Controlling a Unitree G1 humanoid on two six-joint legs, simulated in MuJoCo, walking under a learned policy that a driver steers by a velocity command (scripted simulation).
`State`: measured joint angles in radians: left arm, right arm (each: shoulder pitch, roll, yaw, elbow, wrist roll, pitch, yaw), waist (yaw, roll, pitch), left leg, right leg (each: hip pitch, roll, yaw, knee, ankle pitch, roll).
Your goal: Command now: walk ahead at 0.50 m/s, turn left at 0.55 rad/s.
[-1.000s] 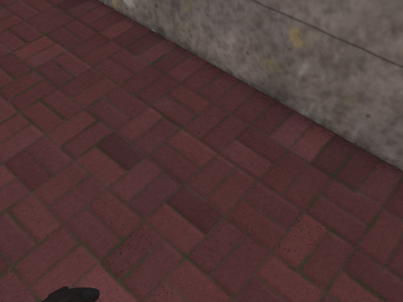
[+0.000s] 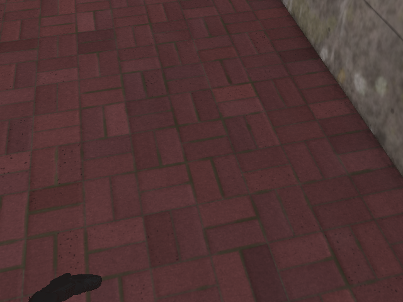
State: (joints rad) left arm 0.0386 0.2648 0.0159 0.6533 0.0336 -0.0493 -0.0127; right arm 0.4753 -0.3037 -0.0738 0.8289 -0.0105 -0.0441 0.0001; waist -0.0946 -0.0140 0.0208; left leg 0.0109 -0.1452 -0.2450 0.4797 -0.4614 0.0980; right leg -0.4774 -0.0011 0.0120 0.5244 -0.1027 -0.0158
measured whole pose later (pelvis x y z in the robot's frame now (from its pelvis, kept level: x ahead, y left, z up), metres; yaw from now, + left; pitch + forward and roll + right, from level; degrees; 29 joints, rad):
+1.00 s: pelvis +0.52 +0.05 +0.00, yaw +18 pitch +1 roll +1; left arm 0.02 0.25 0.02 0.71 0.03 -0.06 -0.01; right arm 0.47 -0.27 -0.07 0.93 -0.01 -0.06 0.00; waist -0.09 -0.01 0.03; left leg -0.01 -0.10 -0.16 0.48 -0.45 0.06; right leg -0.45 -0.02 -0.01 0.52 -0.09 -0.01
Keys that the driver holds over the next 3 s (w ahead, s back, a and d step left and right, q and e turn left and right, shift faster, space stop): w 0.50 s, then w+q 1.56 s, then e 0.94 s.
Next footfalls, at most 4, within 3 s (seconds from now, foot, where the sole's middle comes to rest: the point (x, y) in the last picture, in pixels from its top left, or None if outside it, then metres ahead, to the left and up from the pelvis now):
0.48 left None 0.38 0.12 -0.76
0.98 right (194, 237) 0.69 -0.01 -0.76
1.50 left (107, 209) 0.84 0.30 -0.76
2.06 right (79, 141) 1.18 0.44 -0.76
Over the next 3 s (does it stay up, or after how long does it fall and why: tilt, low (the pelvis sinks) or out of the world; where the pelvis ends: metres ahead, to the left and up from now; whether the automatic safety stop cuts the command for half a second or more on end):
stays up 1.09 0.45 0.02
